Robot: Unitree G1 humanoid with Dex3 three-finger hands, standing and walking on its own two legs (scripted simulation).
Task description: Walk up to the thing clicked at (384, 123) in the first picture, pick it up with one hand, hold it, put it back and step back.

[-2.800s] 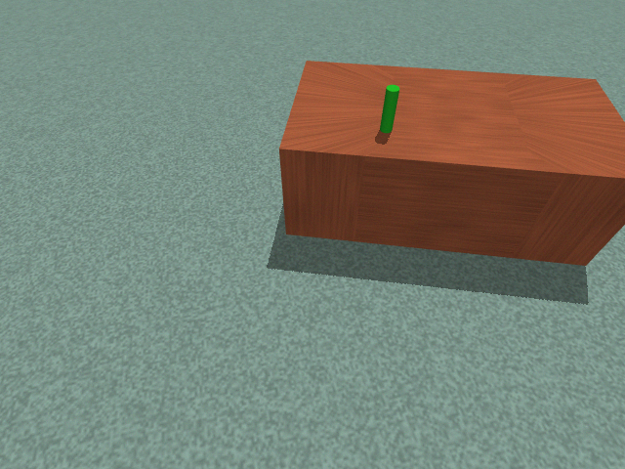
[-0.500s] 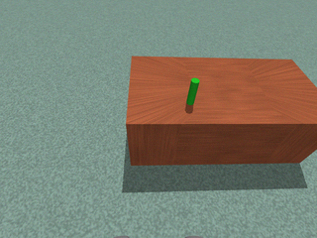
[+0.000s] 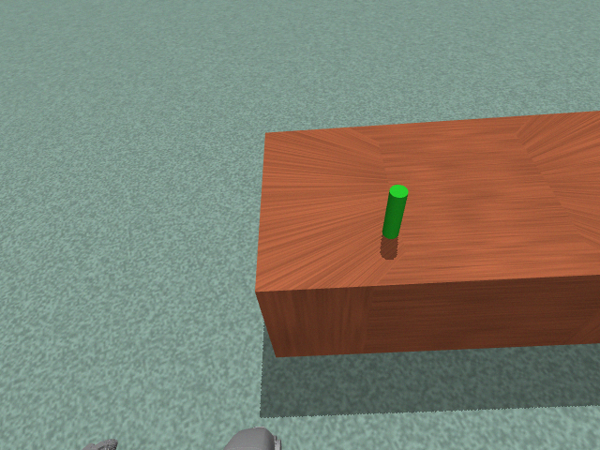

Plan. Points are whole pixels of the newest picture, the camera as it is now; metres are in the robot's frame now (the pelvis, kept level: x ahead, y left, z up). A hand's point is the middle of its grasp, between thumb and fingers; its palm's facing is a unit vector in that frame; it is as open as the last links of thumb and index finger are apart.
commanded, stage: walk up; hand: right
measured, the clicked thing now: (394, 213) +0.68 -0.19 -0.24
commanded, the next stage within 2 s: stand in 1.72 s
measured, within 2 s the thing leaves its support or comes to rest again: neither
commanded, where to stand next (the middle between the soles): +0.21 +0.03 m, yaw +0 degrees
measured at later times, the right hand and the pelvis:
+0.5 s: hand (474, 419) +0.19 -0.23 -0.15, palm faces -0.01 +0.92 -0.39, open 7.4 cm; pelvis +0.12 +0.04 -0.02, yaw -1 degrees
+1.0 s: hand (462, 392) +0.23 -0.22 -0.14, palm faces -0.01 +0.94 -0.34, open 7.4 cm; pelvis +0.15 +0.04 +0.01, yaw -1 degrees
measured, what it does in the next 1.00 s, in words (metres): walks ahead: left foot, then right foot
